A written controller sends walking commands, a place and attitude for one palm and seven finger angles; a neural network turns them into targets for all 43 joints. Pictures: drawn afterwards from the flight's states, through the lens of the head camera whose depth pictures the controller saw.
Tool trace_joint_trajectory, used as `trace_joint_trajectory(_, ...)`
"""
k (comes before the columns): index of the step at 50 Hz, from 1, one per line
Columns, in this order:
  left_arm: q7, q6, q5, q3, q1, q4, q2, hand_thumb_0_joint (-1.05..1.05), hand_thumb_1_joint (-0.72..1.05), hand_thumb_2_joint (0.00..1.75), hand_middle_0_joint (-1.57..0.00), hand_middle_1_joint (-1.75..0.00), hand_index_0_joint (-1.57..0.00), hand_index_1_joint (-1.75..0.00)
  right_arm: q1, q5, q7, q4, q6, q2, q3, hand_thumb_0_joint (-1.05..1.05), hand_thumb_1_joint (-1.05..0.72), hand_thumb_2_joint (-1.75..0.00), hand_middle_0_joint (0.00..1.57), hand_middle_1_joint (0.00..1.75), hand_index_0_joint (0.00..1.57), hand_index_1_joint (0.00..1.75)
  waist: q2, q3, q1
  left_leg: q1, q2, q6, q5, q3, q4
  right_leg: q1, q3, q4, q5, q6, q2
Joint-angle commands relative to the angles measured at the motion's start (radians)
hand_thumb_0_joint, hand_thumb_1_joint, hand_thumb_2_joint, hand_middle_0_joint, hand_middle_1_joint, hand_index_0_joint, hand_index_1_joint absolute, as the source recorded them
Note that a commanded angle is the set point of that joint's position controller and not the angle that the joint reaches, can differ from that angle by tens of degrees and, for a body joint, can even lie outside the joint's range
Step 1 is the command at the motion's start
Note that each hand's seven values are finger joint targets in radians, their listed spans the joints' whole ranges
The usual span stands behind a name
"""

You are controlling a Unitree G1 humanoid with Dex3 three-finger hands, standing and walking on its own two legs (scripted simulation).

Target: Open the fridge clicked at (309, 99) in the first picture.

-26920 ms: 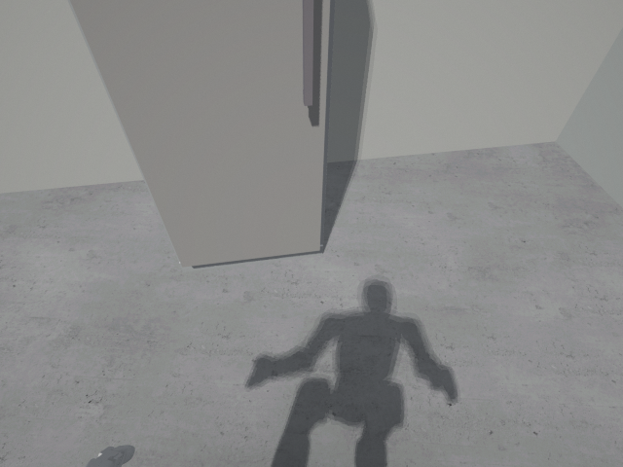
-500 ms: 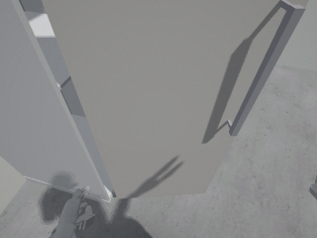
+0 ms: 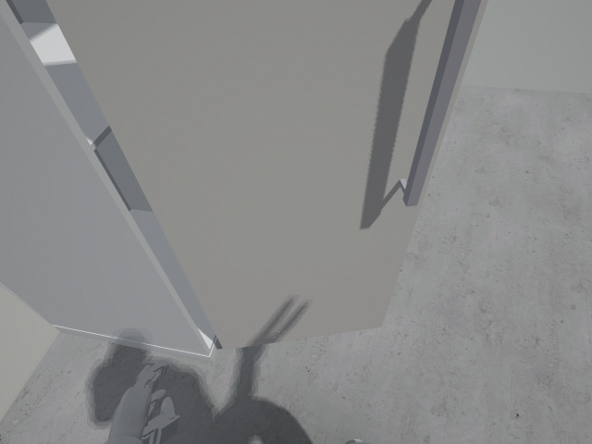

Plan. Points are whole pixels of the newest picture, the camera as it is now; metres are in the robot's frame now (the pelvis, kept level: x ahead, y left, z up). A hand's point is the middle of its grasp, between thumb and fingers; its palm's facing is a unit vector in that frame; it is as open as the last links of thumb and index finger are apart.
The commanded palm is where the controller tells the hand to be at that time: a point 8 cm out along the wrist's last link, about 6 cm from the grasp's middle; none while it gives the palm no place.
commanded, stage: step back with the hand held close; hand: right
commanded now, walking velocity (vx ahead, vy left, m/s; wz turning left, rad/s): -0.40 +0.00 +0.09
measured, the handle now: (431, 102) +0.55 -0.18 +0.18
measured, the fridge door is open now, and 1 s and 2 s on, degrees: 71 71 71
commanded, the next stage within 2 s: stop stepping back and stand still in 0.62 s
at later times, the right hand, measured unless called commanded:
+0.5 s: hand out of the picture +0.15 -0.26 +0.18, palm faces +0.42 +0.81 -0.41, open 7.4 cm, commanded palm +0.09 -0.31 +0.19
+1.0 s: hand out of the picture +0.06 -0.28 +0.18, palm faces +0.39 +0.86 -0.32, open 7.4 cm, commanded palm +0.02 -0.31 +0.19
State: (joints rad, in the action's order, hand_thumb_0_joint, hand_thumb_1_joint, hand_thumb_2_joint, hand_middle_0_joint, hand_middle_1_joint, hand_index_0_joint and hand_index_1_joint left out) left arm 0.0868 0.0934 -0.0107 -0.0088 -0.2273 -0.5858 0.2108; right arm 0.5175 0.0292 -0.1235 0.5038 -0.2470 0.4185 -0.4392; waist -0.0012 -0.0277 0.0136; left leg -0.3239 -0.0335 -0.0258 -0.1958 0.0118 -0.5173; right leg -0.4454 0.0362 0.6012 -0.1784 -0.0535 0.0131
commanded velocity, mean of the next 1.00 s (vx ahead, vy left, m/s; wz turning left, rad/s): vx -0.20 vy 0.00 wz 0.08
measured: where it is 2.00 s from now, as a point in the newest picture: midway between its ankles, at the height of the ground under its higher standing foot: outside the picture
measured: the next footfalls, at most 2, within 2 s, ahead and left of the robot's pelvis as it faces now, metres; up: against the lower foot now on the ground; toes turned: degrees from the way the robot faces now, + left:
left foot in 0.36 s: +0.01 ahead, +0.14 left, +0.00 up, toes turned -9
right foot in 0.50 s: +0.07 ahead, -0.08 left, +0.00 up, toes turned -1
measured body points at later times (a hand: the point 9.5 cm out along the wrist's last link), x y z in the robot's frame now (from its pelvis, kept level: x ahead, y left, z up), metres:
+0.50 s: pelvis -0.04 +0.00 +0.00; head -0.03 -0.05 +0.45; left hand +0.14 +0.23 -0.06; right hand +0.12 -0.31 +0.20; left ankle -0.02 +0.15 -0.73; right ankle +0.03 -0.08 -0.73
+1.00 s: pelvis -0.15 -0.02 +0.00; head -0.19 -0.06 +0.45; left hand -0.04 +0.24 -0.07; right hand +0.04 -0.32 +0.20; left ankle -0.23 +0.11 -0.73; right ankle -0.10 -0.11 -0.73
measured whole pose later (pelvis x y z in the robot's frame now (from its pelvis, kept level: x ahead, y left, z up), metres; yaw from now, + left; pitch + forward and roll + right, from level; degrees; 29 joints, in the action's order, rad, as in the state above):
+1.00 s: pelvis -0.15 -0.02 +0.00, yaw +6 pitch +0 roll +3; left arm 0.09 0.11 -0.01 -0.01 -0.30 -0.68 0.22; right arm 0.48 0.06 -0.14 0.48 -0.19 0.41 -0.39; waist -0.03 0.11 0.03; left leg -0.14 -0.04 -0.01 -0.36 0.00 -0.50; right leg -0.38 0.00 0.63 -0.27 -0.01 -0.02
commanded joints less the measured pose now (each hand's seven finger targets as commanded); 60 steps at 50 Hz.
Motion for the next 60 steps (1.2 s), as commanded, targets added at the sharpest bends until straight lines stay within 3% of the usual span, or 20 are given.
trace_joint_trajectory(1, 0.011, 0.075, 0.001, 0.064, 0.097, 0.151, 0.154, 0.00, 0.90, 0.90, -0.20, -0.30, -0.20, -0.30, -0.072, 0.002, -0.024, 0.212, -0.081, 0.168, -0.111, 0.00, -0.90, -0.90, 0.20, 0.30, 0.20, 0.30, 0.071, 0.102, -0.004, 0.114, 0.036, 0.040, -0.134, 0.117, 0.080, -0.091, 0.120, -0.207, -0.377, -0.027, -0.091)
trace_joint_trajectory(6, 0.011, 0.077, 0.000, 0.066, 0.092, 0.131, 0.152, 0.00, 0.90, 0.90, -0.20, -0.30, -0.20, -0.30, -0.106, 0.004, -0.029, 0.204, -0.096, 0.166, -0.090, 0.00, -0.90, -0.90, 0.20, 0.30, 0.20, 0.30, 0.041, 0.116, -0.013, 0.006, 0.053, 0.040, -0.134, 0.120, 0.130, 0.027, 0.094, -0.164, -0.287, -0.007, -0.080)
trace_joint_trajectory(11, 0.017, 0.085, -0.003, 0.073, 0.120, 0.146, 0.168, 0.00, 0.90, 0.90, -0.20, -0.30, -0.20, -0.30, -0.092, -0.014, -0.020, 0.204, -0.113, 0.168, -0.128, 0.00, -0.90, -0.90, 0.20, 0.30, 0.20, 0.30, 0.226, 0.144, 0.004, 0.324, -0.072, 0.004, -0.020, 0.033, -0.197, -0.293, 0.267, -0.420, -0.564, -0.085, -0.237)
trace_joint_trajectory(14, 0.009, 0.081, -0.009, 0.088, 0.126, 0.155, 0.165, 0.00, 0.90, 0.90, -0.20, -0.30, -0.20, -0.30, -0.048, -0.010, -0.008, 0.189, -0.110, 0.201, -0.179, 0.00, -0.90, -0.90, 0.20, 0.30, 0.20, 0.30, 0.186, 0.151, 0.012, 0.353, -0.073, 0.013, -0.052, 0.070, -0.229, -0.343, 0.262, -0.368, -0.552, -0.107, -0.263)
trace_joint_trajectory(18, -0.016, 0.067, -0.014, 0.073, 0.100, 0.131, 0.098, 0.00, 0.90, 0.90, -0.20, -0.30, -0.20, -0.30, -0.019, 0.033, -0.012, 0.257, -0.125, 0.210, -0.143, 0.00, -0.90, -0.90, 0.20, 0.30, 0.20, 0.30, 0.009, 0.180, -0.013, -0.085, 0.156, 0.119, 0.031, 0.323, 0.152, 0.130, 0.029, -0.032, -0.129, 0.041, -0.088)
trace_joint_trajectory(21, -0.007, 0.054, -0.008, 0.076, 0.099, 0.108, 0.094, 0.00, 0.90, 0.90, -0.20, -0.30, -0.20, -0.30, -0.073, 0.013, -0.032, 0.256, -0.102, 0.230, -0.114, 0.00, -0.90, -0.90, 0.20, 0.30, 0.20, 0.30, -0.141, 0.204, -0.021, -0.149, 0.259, 0.129, 0.320, 0.340, 0.210, 0.228, -0.040, 0.182, -0.078, 0.067, -0.012)
trace_joint_trajectory(24, 0.012, 0.034, -0.007, 0.072, 0.117, 0.110, 0.113, 0.00, 0.90, 0.90, -0.20, -0.30, -0.20, -0.30, -0.121, 0.006, -0.028, 0.233, -0.089, 0.237, -0.117, 0.00, -0.90, -0.90, 0.20, 0.30, 0.20, 0.30, -0.009, 0.159, -0.027, -0.063, 0.116, 0.055, 0.477, 0.189, 0.078, 0.243, -0.021, -0.084, 0.242, 0.053, -0.050)
trace_joint_trajectory(26, 0.016, 0.025, 0.004, 0.078, 0.107, 0.126, 0.142, 0.00, 0.90, 0.90, -0.20, -0.30, -0.20, -0.30, -0.071, 0.012, -0.013, 0.181, -0.087, 0.214, -0.116, 0.00, -0.90, -0.90, 0.20, 0.30, 0.20, 0.30, 0.147, 0.233, -0.009, 0.032, -0.036, -0.005, 0.215, 0.062, -0.069, 0.261, 0.080, -0.218, 0.491, -0.001, -0.190)
trace_joint_trajectory(28, 0.005, 0.046, -0.018, 0.086, 0.118, 0.143, 0.139, 0.00, 0.90, 0.90, -0.20, -0.30, -0.20, -0.30, -0.076, 0.031, 0.001, 0.238, -0.085, 0.209, -0.132, 0.00, -0.90, -0.90, 0.20, 0.30, 0.20, 0.30, 0.289, 0.289, 0.006, 0.109, -0.084, 0.001, -0.285, 0.061, -0.412, 0.126, 0.239, -0.388, 0.213, -0.068, -0.343)
trace_joint_trajectory(30, -0.011, 0.067, -0.014, 0.091, 0.097, 0.126, 0.132, 0.00, 0.90, 0.90, -0.20, -0.30, -0.20, -0.30, -0.042, 0.034, -0.003, 0.235, -0.078, 0.171, -0.110, 0.00, -0.90, -0.90, 0.20, 0.30, 0.20, 0.30, 0.200, 0.228, 0.006, 0.027, -0.069, 0.010, -0.286, 0.085, -0.487, 0.116, 0.208, -0.376, 0.058, -0.120, -0.356)
trace_joint_trajectory(38, -0.026, 0.075, -0.017, 0.073, 0.095, 0.114, 0.122, 0.00, 0.90, 0.90, -0.20, -0.30, -0.20, -0.30, -0.008, 0.054, -0.016, 0.236, -0.022, 0.175, -0.077, 0.00, -0.90, -0.90, 0.20, 0.30, 0.20, 0.30, 0.260, 0.224, 0.010, 0.197, -0.080, 0.066, -0.314, -0.108, 0.065, 0.150, 0.066, -0.511, -0.361, 0.069, -0.222)
trace_joint_trajectory(40, -0.024, 0.056, -0.015, 0.068, 0.074, 0.116, 0.113, 0.00, 0.90, 0.90, -0.20, -0.30, -0.20, -0.30, 0.010, 0.049, -0.011, 0.253, -0.020, 0.209, -0.095, 0.00, -0.90, -0.90, 0.20, 0.30, 0.20, 0.30, 0.138, 0.209, 0.005, 0.116, 0.038, 0.100, -0.237, -0.011, 0.319, 0.252, -0.082, -0.242, -0.210, 0.107, -0.082)
trace_joint_trajectory(42, -0.016, 0.047, -0.027, 0.046, 0.110, 0.106, 0.105, 0.00, 0.90, 0.90, -0.20, -0.30, -0.20, -0.30, -0.067, 0.051, -0.028, 0.288, -0.020, 0.279, -0.140, 0.00, -0.90, -0.90, 0.20, 0.30, 0.20, 0.30, -0.126, 0.149, 0.008, -0.201, 0.338, 0.215, -0.230, 0.253, 0.437, 0.288, -0.074, 0.261, -0.111, 0.084, -0.017)
trace_joint_trajectory(43, -0.013, 0.055, -0.023, 0.036, 0.113, 0.098, 0.105, 0.00, 0.90, 0.90, -0.20, -0.30, -0.20, -0.30, -0.152, 0.047, -0.035, 0.293, -0.015, 0.277, -0.139, 0.00, -0.90, -0.90, 0.20, 0.30, 0.20, 0.30, -0.155, 0.172, 0.012, -0.137, 0.370, 0.250, -0.243, 0.248, 0.381, 0.183, -0.028, 0.355, -0.131, 0.081, -0.029)
trace_joint_trajectory(45, 0.005, 0.067, 0.012, 0.056, 0.094, 0.079, 0.128, 0.00, 0.90, 0.90, -0.20, -0.30, -0.20, -0.30, -0.150, 0.043, -0.031, 0.138, 0.023, 0.176, -0.071, 0.00, -0.90, -0.90, 0.20, 0.30, 0.20, 0.30, -0.192, 0.048, -0.021, -0.155, 0.297, 0.215, -0.352, 0.219, 0.319, 0.121, 0.032, 0.324, -0.153, 0.065, -0.052)
trace_joint_trajectory(48, 0.018, 0.073, 0.013, 0.040, 0.093, 0.057, 0.139, 0.00, 0.90, 0.90, -0.20, -0.30, -0.20, -0.30, -0.207, 0.017, -0.039, 0.070, 0.021, 0.153, -0.043, 0.00, -0.90, -0.90, 0.20, 0.30, 0.20, 0.30, 0.040, -0.003, -0.032, -0.091, 0.176, 0.112, -0.206, 0.085, 0.165, 0.211, -0.009, -0.092, -0.101, 0.029, -0.054)
trace_joint_trajectory(51, 0.021, 0.108, 0.022, 0.045, 0.087, 0.080, 0.151, 0.00, 0.90, 0.90, -0.20, -0.30, -0.20, -0.30, -0.133, 0.018, -0.034, 0.096, -0.009, 0.165, -0.053, 0.00, -0.90, -0.90, 0.20, 0.30, 0.20, 0.30, 0.156, 0.080, -0.016, -0.006, 0.015, 0.030, -0.098, -0.006, -0.011, 0.252, 0.227, -0.279, -0.053, -0.021, -0.181)
trace_joint_trajectory(53, 0.015, 0.115, -0.004, 0.037, 0.097, 0.082, 0.133, 0.00, 0.90, 0.90, -0.20, -0.30, -0.20, -0.30, -0.154, 0.018, -0.028, 0.219, -0.028, 0.186, -0.065, 0.00, -0.90, -0.90, 0.20, 0.30, 0.20, 0.30, 0.270, 0.058, -0.026, 0.007, -0.021, 0.025, -0.281, -0.002, -0.180, 0.160, 0.421, -0.504, -0.394, -0.012, -0.245)
trace_joint_trajectory(58, -0.012, 0.116, -0.011, 0.041, 0.090, 0.092, 0.129, 0.00, 0.90, 0.90, -0.20, -0.30, -0.20, -0.30, 0.054, 0.003, -0.028, 0.214, -0.027, 0.174, -0.089, 0.00, -0.90, -0.90, 0.20, 0.30, 0.20, 0.30, 0.229, 0.095, -0.002, 0.310, -0.028, 0.052, -0.222, -0.082, 0.069, -0.036, 0.141, -0.444, -0.472, 0.010, -0.138)
trace_joint_trajectory(60, -0.009, 0.092, -0.018, 0.052, 0.084, 0.102, 0.121, 0.00, 0.90, 0.90, -0.20, -0.30, -0.20, -0.30, 0.079, 0.004, -0.030, 0.175, -0.025, 0.197, -0.121, 0.00, -0.90, -0.90, 0.20, 0.30, 0.20, 0.30, 0.102, 0.100, -0.002, 0.331, 0.057, 0.101, -0.265, 0.028, 0.174, -0.091, 0.053, -0.211, -0.387, 0.032, -0.063)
